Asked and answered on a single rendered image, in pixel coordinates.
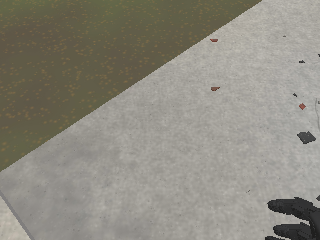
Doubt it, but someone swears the robot right hand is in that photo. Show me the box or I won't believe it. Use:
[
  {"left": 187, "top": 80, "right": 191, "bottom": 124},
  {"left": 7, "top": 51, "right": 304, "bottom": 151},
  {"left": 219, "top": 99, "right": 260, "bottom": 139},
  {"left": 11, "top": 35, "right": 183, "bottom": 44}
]
[{"left": 265, "top": 197, "right": 320, "bottom": 240}]

